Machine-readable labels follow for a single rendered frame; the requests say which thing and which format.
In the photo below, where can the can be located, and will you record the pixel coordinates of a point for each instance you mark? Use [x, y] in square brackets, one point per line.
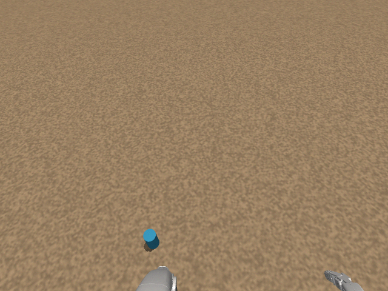
[151, 238]

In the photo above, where can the right robot hand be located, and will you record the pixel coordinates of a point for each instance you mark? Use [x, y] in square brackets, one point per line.
[342, 281]

